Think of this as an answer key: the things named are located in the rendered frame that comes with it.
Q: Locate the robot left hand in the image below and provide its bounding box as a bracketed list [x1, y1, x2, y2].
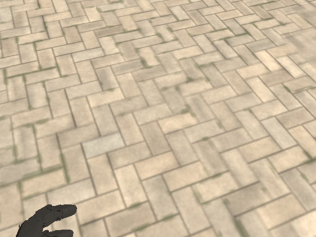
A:
[16, 204, 77, 237]

